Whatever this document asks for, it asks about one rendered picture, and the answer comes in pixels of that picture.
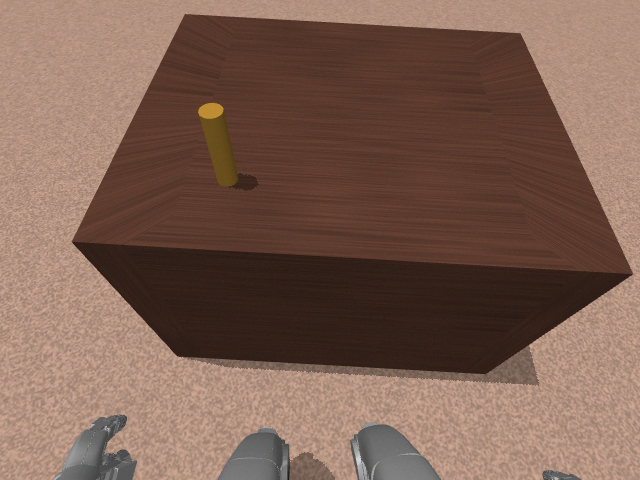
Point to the left robot hand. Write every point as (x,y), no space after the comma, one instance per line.
(89,449)

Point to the can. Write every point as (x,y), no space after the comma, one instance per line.
(215,129)

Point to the left robot arm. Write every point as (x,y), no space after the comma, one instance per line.
(79,472)

